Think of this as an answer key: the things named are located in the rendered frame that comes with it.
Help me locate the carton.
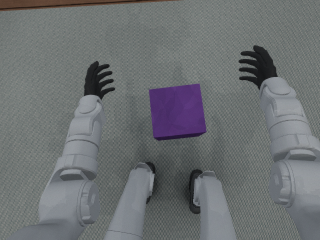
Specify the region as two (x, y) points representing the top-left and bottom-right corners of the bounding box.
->
(149, 83), (207, 141)

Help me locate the right robot shin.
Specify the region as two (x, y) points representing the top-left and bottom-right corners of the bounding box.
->
(193, 171), (222, 207)

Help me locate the right robot thigh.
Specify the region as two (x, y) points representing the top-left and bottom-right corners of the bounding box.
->
(194, 176), (237, 240)

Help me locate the left robot forearm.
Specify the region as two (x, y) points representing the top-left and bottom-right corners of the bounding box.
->
(38, 95), (107, 220)

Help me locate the left robot hand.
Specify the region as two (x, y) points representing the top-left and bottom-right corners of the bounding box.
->
(84, 61), (115, 100)

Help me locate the right robot hand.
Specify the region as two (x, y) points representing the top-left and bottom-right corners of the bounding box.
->
(238, 45), (278, 90)

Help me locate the robot left upper arm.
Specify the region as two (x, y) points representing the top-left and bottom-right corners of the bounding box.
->
(6, 179), (101, 240)

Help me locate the right robot forearm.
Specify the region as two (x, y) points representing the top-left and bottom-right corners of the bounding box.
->
(259, 77), (320, 162)

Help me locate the robot right upper arm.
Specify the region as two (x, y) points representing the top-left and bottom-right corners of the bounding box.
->
(268, 159), (320, 240)

